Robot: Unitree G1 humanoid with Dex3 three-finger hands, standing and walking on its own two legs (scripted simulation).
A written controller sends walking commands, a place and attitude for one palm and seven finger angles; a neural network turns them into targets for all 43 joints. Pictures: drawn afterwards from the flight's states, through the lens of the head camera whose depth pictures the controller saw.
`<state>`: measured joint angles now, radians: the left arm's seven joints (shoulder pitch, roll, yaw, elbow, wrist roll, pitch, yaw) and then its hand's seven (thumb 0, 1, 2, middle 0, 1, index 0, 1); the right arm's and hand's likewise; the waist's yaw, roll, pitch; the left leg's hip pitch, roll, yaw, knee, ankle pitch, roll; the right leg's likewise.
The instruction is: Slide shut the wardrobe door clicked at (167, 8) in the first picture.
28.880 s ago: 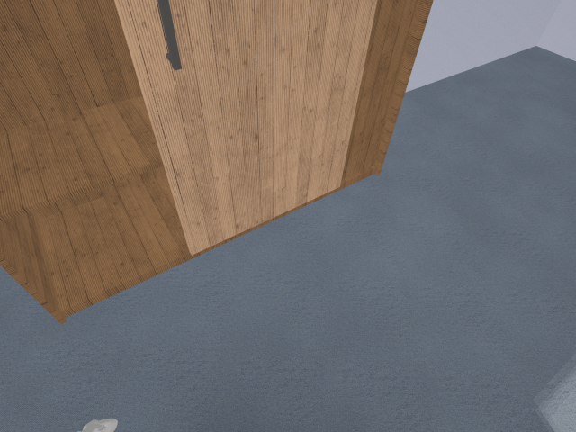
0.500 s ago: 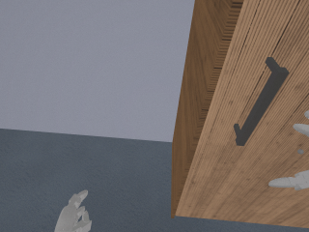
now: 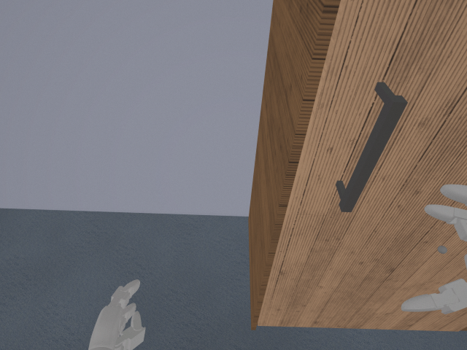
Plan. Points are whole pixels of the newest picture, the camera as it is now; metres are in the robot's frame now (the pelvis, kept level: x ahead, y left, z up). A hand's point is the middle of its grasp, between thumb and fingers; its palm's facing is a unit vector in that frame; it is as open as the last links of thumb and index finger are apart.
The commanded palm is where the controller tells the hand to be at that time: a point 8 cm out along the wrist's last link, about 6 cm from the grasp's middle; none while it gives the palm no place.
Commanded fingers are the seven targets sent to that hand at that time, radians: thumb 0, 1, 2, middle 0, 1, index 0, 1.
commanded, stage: draw the hand back to the body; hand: right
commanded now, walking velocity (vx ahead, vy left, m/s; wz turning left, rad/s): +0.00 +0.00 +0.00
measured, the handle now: (362, 154) +0.36 -0.21 +0.20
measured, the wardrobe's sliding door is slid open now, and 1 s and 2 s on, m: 0.00 0.00 0.00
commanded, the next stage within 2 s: step back with the hand held close in 1.52 s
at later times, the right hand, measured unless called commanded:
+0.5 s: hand (435, 255) +0.20 -0.25 +0.17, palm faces +0.22 +0.95 -0.21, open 14.4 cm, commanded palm +0.15 -0.29 +0.18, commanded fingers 0.00 0.22 -0.36 0.24 0.96 0.24 0.96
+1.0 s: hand (434, 240) +0.22 -0.26 +0.17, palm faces +0.44 +0.82 -0.37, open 10.2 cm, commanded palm +0.17 -0.30 +0.19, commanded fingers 0.00 -0.68 -0.80 0.21 0.43 0.21 0.43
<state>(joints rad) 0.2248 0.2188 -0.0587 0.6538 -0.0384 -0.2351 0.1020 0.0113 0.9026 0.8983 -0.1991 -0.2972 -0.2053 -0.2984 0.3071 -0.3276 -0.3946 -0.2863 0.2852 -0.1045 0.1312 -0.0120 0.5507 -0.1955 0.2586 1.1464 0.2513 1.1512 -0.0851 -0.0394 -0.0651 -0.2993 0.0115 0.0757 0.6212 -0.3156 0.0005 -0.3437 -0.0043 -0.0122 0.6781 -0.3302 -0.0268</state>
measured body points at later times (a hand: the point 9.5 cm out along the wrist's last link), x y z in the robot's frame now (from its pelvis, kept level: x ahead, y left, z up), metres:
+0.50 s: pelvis +0.01 +0.01 +0.01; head -0.04 +0.03 +0.46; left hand +0.21 +0.24 -0.03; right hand +0.18 -0.30 +0.18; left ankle +0.01 +0.12 -0.72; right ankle +0.02 -0.10 -0.72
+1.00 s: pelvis +0.02 +0.00 +0.02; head -0.01 +0.02 +0.46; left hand +0.19 +0.23 -0.07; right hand +0.19 -0.30 +0.19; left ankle +0.01 +0.12 -0.72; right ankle +0.02 -0.10 -0.72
